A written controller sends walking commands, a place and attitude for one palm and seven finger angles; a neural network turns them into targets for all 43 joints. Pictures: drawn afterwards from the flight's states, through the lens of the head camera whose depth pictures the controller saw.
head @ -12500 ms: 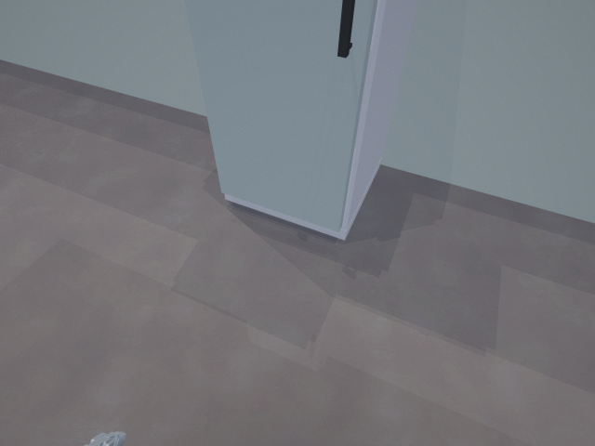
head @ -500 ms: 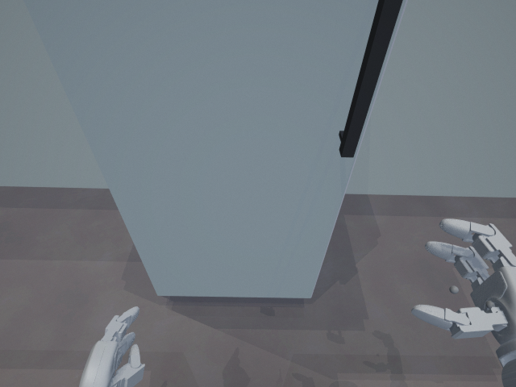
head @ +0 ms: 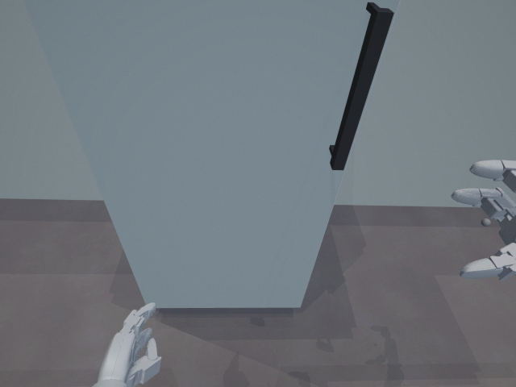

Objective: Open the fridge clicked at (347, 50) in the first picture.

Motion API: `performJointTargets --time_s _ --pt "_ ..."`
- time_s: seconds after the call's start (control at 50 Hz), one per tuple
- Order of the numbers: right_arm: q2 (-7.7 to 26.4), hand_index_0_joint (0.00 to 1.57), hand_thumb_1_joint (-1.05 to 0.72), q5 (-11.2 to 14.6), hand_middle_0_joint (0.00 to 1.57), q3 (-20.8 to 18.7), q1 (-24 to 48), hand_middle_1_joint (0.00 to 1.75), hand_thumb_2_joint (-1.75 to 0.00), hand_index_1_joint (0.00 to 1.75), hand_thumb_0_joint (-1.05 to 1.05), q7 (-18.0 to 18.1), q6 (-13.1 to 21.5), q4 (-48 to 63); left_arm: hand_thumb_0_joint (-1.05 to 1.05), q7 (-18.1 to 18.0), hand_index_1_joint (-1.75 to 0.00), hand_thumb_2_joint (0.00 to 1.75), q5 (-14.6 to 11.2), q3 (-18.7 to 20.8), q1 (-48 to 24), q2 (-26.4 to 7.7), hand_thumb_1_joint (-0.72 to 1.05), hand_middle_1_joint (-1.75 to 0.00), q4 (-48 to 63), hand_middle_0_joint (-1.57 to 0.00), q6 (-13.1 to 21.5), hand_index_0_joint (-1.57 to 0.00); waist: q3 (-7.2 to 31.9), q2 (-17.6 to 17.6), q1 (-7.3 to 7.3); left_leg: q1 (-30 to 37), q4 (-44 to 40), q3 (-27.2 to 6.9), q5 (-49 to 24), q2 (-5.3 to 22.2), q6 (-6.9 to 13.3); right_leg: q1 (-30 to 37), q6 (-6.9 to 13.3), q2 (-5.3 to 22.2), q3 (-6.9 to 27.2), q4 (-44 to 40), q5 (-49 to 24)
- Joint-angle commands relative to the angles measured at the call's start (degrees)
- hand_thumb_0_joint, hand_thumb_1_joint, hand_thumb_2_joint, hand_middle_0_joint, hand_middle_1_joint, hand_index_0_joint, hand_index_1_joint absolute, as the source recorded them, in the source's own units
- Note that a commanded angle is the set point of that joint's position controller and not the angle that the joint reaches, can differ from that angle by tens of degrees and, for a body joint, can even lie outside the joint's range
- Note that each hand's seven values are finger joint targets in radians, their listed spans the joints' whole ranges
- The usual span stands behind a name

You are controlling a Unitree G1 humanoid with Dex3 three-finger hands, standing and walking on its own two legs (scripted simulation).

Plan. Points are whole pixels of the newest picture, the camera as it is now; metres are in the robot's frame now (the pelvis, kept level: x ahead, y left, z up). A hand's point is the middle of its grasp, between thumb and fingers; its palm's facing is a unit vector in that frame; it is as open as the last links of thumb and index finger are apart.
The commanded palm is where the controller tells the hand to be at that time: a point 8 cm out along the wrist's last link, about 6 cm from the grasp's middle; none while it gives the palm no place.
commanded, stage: raise the hand to about handle height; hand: right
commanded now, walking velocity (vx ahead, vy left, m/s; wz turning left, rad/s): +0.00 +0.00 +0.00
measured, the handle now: (352, 96) +0.55 -0.17 +0.22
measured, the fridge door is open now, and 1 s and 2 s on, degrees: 0 0 0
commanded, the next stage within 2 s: move the hooked fingers beside the handle in 0.56 s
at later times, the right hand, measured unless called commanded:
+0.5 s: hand (482, 212) +0.28 -0.27 +0.21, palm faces +0.09 +0.99 -0.07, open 14.0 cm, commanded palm +0.24 -0.31 +0.21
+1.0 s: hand (458, 191) +0.32 -0.26 +0.21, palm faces +0.05 +1.00 -0.04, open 14.0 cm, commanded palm +0.29 -0.31 +0.21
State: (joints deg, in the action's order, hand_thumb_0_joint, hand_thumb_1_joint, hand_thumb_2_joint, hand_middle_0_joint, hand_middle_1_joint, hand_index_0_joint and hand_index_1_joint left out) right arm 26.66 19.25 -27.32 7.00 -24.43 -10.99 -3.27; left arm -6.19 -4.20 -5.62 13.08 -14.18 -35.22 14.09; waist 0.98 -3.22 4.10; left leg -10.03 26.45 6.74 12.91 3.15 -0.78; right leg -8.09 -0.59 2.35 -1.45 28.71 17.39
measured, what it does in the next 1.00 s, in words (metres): stands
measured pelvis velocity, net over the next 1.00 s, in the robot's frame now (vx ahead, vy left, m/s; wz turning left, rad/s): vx -0.01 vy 0.00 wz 0.01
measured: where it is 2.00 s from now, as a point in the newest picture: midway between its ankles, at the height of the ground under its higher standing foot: outside the picture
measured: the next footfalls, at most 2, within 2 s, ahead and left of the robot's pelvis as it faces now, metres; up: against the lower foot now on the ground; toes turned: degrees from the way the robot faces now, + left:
none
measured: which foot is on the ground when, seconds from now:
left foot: down 0.00-1.00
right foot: down 0.00-1.00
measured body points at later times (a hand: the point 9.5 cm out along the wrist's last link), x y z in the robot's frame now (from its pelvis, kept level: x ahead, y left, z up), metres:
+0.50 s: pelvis +0.00 +0.01 +0.00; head -0.03 +0.03 +0.45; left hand +0.19 +0.23 -0.06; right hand +0.26 -0.32 +0.22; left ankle +0.02 +0.13 -0.74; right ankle -0.02 -0.12 -0.74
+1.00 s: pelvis -0.01 +0.00 +0.00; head -0.03 +0.02 +0.45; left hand +0.18 +0.23 -0.07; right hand +0.31 -0.32 +0.21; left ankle +0.02 +0.13 -0.74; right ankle -0.02 -0.12 -0.74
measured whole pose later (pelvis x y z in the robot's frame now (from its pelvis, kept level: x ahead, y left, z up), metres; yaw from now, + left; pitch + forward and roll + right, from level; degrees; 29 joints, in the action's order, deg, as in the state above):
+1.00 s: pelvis -0.01 +0.00 +0.00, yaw +1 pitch -3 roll +0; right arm 27.2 16.4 -24.8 19.1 -23.2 -13.4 -14.7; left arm -6.4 -4.8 -4.9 12.8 -15.0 -35.0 11.3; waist 1.0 -2.7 2.7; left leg -10.7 25.3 6.2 11.7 3.0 -0.5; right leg -8.0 -0.8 2.3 -1.9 26.6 15.8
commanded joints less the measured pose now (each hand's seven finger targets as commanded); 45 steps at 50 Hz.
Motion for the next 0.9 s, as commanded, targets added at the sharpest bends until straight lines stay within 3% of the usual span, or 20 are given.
performJointTargets --time_s 0.0,0.04,0.08,0.14,0.2,0.28,0.3,0.36,0.38,0.44,0.48,0.54,0.64,0.68,0.76,0.86,0.88 --pt "18.1 0.30 0.50 1.2 0.30 -6.9 20.1 1.20 -0.30 1.20 0.00 -0.5 1.5 9.4 0.00 -0.4 -0.30 0.90 -0.6 2.8 -8.0 -7.4 0.90 -0.30 9.8 -0.20 2.9 -0.20 9.3 -0.8 -0.39 5.0 -3.4 -2.1 -11.0 -2.7 1.8 -0.1 1.6 -2.5 1.8 -5.9 -13.8" --pt "18.4 0.30 0.50 0.8 0.30 -6.3 22.7 1.20 -0.30 1.20 0.00 -1.0 0.2 8.0 0.00 -0.3 -0.30 0.90 -0.9 2.8 -8.3 -7.6 0.90 -0.30 9.9 -0.20 2.5 -0.20 8.3 -2.7 -0.57 3.8 -3.7 -2.0 -10.2 -2.7 1.9 0.2 1.5 -2.7 1.7 -6.3 -13.1" --pt "16.3 0.30 0.50 1.1 0.30 -4.8 19.7 1.20 -0.30 1.20 0.00 -1.5 -0.9 5.2 0.00 0.0 -0.30 0.90 -1.0 3.0 -8.1 -7.6 0.90 -0.30 10.3 -0.20 2.1 -0.20 7.5 -0.7 -0.25 4.3 -3.7 -2.2 -10.5 -2.6 2.0 -0.5 1.4 -2.6 1.7 -6.2 -13.3" --pt "16.4 0.30 0.50 1.2 0.30 -5.2 17.7 1.20 -0.30 1.20 0.00 -2.2 -1.8 5.4 0.00 0.5 -0.30 0.90 -1.2 3.4 -8.0 -8.2 0.90 -0.30 11.0 -0.20 1.5 -0.20 8.8 1.1 -0.17 4.1 -3.2 -1.9 -11.2 -2.6 1.7 -0.5 1.5 -2.7 1.5 -6.2 -13.7" --pt "18.6 0.30 0.50 1.5 0.30 -7.6 19.0 1.20 -0.30 1.20 0.00 -1.4 -0.9 9.5 0.00 0.9 -0.30 0.90 -0.9 3.6 -8.8 -8.1 0.90 -0.30 11.7 -0.20 1.2 -0.20 10.4 0.2 0.33 5.3 -3.1 -2.4 -11.9 -2.5 1.7 -0.1 1.6 -2.7 1.1 -5.8 -14.6" --pt "19.4 0.30 0.50 1.5 0.30 -8.7 19.7 1.20 -0.30 1.20 0.00 0.0 0.5 10.5 0.00 0.5 -0.30 0.90 -0.7 3.6 -8.5 -7.7 0.90 -0.30 11.2 -0.20 1.3 -0.20 9.1 0.7 0.20 4.9 -3.9 -2.9 -10.3 -2.6 1.6 -0.3 1.7 -2.6 0.7 -5.7 -13.4" --pt "18.6 0.30 0.50 1.0 0.30 -7.7 21.2 1.20 -0.30 1.20 0.00 0.2 0.7 11.4 0.00 0.4 -0.30 0.90 -0.8 3.6 -8.7 -7.6 0.90 -0.30 11.2 -0.20 1.4 -0.20 9.3 -1.5 -0.27 4.5 -3.8 -3.0 -10.2 -2.5 1.6 0.3 1.7 -2.7 0.5 -5.9 -13.1" --pt "17.6 0.30 0.50 0.4 0.30 -6.5 22.6 1.20 -0.30 1.20 0.00 0.8 0.9 11.8 0.00 -0.1 -0.30 0.90 -0.9 3.4 -8.5 -7.4 0.90 -0.30 11.2 -0.20 1.8 -0.20 8.7 -3.8 -0.63 3.5 -4.0 -2.6 -8.7 -2.7 1.7 1.1 1.6 -2.8 0.8 -6.6 -11.9" --pt "18.0 0.30 0.50 0.3 0.30 -6.5 22.3 1.20 -0.30 1.20 0.00 0.9 0.9 12.3 0.00 -0.1 -0.30 0.90 -0.8 3.4 -8.6 -7.4 0.90 -0.30 11.1 -0.20 1.8 -0.20 8.8 -2.7 -0.38 4.4 -4.4 -2.9 -8.9 -2.7 1.7 1.0 1.6 -2.6 0.7 -6.4 -12.2" --pt "17.5 0.30 0.50 0.1 0.30 -5.9 22.2 1.20 -0.30 1.20 0.00 0.5 0.3 11.0 0.00 -0.5 -0.30 0.90 -0.8 3.3 -8.5 -7.5 0.90 -0.30 10.8 -0.20 1.8 -0.20 8.3 -3.9 -0.71 3.8 -4.4 -2.8 -8.6 -2.7 1.7 1.2 1.6 -2.8 0.9 -6.7 -11.4" --pt "17.3 0.30 0.50 0.5 0.30 -5.8 20.6 1.20 -0.30 1.20 0.00 0.2 -0.2 9.1 0.00 -0.4 -0.30 0.90 -0.9 3.4 -8.3 -7.6 0.90 -0.30 10.5 -0.20 1.6 -0.20 7.5 0.1 -0.65 4.0 -5.0 -2.8 -7.6 -2.8 1.5 0.4 1.7 -2.5 0.8 -6.7 -10.8" --pt "17.5 0.30 0.50 0.5 0.30 -5.8 21.2 1.20 -0.30 1.20 0.00 -0.2 -0.8 8.6 0.00 -0.3 -0.30 0.90 -1.0 3.2 -8.9 -7.7 0.90 -0.30 10.9 -0.20 1.5 -0.20 8.3 -2.4 -0.53 3.8 -4.5 -2.9 -7.4 -2.6 1.6 0.4 1.6 -2.8 1.0 -6.6 -10.5" --pt "17.2 0.30 0.50 0.6 0.30 -5.6 21.6 1.20 -0.30 1.20 0.00 -0.2 -0.3 9.9 0.00 -0.2 -0.30 0.90 -0.9 3.2 -9.0 -7.5 0.90 -0.30 11.1 -0.20 1.4 -0.20 8.6 -1.2 -0.81 3.7 -4.4 -2.6 -8.4 -2.8 1.5 0.9 1.6 -2.7 1.0 -6.5 -11.4" --pt "15.4 0.30 0.50 0.7 0.30 -3.5 23.3 1.20 -0.30 1.20 0.00 -0.2 0.0 9.4 0.00 -0.2 -0.30 0.90 -0.9 3.1 -8.8 -7.3 0.90 -0.30 10.7 -0.20 1.3 -0.20 7.8 -0.6 -1.30 3.2 -4.6 -2.7 -8.9 -3.0 1.5 1.0 1.5 -2.5 0.9 -6.5 -11.6" --pt "16.6 0.30 0.50 -0.4 0.30 -3.6 27.3 1.20 -0.30 1.20 0.00 0.8 0.1 5.6 0.00 -0.8 -0.30 0.90 -0.9 3.4 -8.1 -7.7 0.90 -0.30 10.0 -0.20 1.4 -0.20 8.3 -0.6 -1.62 2.0 -4.5 -2.5 -7.0 -2.9 1.5 1.0 1.6 -2.7 1.4 -6.7 -10.2" --pt "15.2 0.30 0.50 -1.6 0.30 -0.6 33.7 1.20 -0.30 1.20 0.00 1.5 0.9 3.8 0.00 -1.0 -0.30 0.90 -0.9 3.2 -7.9 -7.5 0.90 -0.30 9.8 -0.20 1.0 -0.20 9.1 -3.5 -2.37 1.8 -4.5 -2.7 -7.0 -2.6 1.8 1.3 1.4 -2.8 1.3 -6.8 -10.0" --pt "16.3 0.30 0.50 -1.5 0.30 -1.5 33.2 1.20 -0.30 1.20 0.00 1.7 1.1 3.2 0.00 -0.9 -0.30 0.90 -0.8 3.3 -7.7 -7.5 0.90 -0.30 9.8 -0.20 1.0 -0.20 9.5 -1.5 -1.97 2.8 -4.6 -2.9 -7.2 -2.5 1.8 0.9 1.5 -2.6 1.3 -6.6 -10.4"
